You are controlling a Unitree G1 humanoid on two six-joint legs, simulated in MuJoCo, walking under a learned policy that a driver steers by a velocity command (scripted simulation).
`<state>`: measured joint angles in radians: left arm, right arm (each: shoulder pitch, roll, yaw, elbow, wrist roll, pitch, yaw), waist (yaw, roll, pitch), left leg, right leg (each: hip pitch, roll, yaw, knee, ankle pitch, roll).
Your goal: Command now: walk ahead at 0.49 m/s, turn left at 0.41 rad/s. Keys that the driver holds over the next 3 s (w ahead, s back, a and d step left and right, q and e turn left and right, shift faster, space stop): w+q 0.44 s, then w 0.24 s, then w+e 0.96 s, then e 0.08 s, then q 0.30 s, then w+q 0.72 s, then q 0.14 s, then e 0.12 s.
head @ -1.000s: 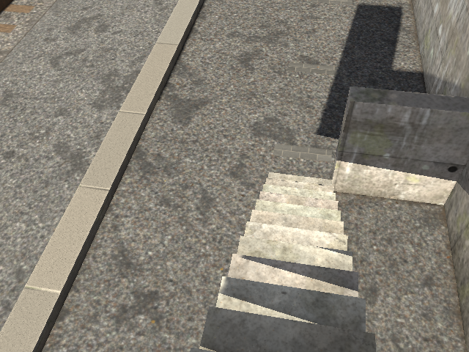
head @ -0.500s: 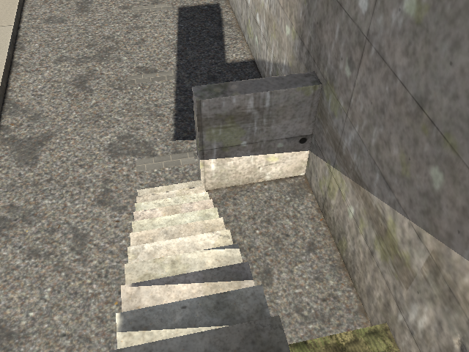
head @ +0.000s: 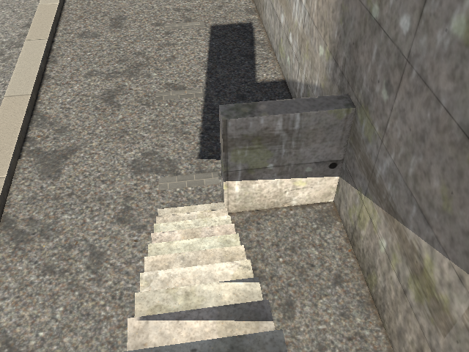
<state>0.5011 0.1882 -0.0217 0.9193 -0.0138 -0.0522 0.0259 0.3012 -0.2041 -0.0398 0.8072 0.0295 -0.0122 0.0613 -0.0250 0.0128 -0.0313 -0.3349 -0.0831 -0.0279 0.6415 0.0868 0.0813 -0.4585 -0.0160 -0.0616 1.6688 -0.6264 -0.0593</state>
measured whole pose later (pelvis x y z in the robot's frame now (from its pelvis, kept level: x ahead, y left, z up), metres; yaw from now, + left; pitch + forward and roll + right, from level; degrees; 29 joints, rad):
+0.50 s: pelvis +0.22 -0.02 -0.23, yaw +19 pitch -1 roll +1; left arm 0.61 0.15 -0.03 0.96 0.06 -0.09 -0.04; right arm 0.22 -0.20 0.00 0.76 0.07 0.04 -0.02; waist 0.02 0.02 -0.08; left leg -0.96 -0.10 -0.18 1.88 -0.29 0.01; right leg -0.27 -0.01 -0.04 0.69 -0.40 -0.03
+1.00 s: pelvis +0.42 +0.20 -0.40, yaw +17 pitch +2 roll -2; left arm 0.48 0.27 0.07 1.05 -0.05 -0.01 0.05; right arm 0.19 -0.21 -0.04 0.96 -0.02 -0.06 0.06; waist 0.07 -0.02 0.01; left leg -0.37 0.07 -0.01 0.54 -0.22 -0.03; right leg -0.43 -0.01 0.25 1.89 -0.83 0.07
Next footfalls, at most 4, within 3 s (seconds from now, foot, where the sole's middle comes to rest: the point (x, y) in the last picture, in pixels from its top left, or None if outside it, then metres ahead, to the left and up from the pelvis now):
0.32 right None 0.28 -0.11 -0.98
0.92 left None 0.47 0.36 -1.17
1.54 right None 0.77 0.09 -1.36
2.06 left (185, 332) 1.00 0.25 -1.55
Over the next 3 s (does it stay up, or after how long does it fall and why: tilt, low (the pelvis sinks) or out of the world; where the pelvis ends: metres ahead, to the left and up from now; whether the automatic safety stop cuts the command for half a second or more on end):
stays up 1.14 0.17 -0.87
